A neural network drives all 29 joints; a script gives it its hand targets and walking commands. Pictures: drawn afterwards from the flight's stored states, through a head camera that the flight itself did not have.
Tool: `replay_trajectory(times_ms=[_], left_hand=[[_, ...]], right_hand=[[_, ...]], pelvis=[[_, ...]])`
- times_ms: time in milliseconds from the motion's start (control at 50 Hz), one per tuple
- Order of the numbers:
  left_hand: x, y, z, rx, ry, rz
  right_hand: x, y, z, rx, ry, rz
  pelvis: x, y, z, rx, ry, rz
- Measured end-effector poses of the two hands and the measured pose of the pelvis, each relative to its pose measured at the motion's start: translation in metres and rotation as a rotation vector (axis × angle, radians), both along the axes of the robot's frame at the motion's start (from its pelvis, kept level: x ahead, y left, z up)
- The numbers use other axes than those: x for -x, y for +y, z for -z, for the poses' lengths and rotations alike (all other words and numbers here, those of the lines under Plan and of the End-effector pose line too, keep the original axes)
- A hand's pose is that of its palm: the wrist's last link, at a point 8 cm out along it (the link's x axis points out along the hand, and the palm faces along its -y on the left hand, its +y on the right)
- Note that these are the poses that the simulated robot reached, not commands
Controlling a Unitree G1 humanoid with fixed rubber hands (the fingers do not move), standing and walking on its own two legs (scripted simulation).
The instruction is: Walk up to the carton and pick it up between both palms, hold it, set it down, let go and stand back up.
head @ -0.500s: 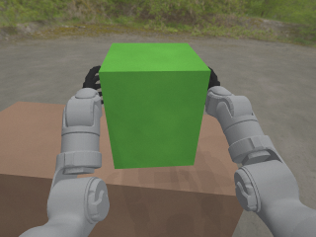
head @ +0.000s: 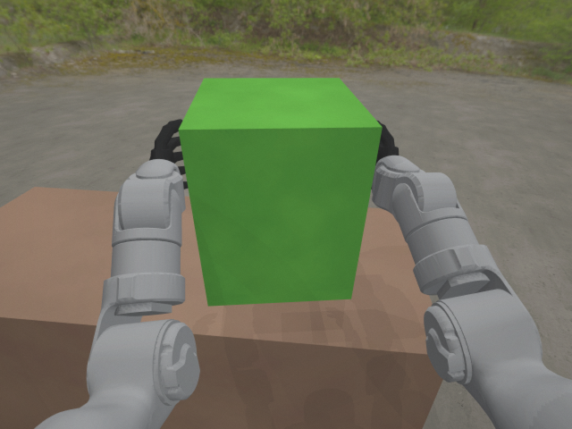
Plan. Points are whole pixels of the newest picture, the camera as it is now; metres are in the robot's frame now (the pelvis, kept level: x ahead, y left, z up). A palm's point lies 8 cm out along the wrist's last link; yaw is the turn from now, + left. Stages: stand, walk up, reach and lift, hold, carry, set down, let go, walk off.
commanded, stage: hold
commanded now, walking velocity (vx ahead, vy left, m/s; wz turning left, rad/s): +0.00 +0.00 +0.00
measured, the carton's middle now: (276, 187) +0.38 -0.02 +0.26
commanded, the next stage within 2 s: set down in 0.80 s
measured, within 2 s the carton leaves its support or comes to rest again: neither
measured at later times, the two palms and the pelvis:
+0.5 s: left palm (166, 177) +0.37 +0.13 +0.29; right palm (384, 171) +0.35 -0.16 +0.29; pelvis +0.00 +0.00 +0.00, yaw +0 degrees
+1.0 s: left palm (155, 174) +0.37 +0.14 +0.29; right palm (371, 164) +0.37 -0.15 +0.29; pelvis +0.00 +0.00 +0.00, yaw +0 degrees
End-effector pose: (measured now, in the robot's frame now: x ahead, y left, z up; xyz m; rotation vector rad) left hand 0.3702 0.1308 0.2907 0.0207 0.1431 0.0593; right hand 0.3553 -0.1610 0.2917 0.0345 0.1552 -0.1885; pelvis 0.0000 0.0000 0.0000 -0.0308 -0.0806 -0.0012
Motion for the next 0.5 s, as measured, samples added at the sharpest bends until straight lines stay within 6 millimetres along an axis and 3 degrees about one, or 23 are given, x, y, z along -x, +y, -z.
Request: replay_trajectory(times_ms=[500], left_hand=[[0.0002,-0.0011,0.0038,0.006,0.002,0.001]], right_hand=[[0.0004,-0.0011,0.0015,-0.005,0.001,0.002]], pelvis=[[-0.0005,-0.0007,0.0001,0.001,-0.005,-0.002]])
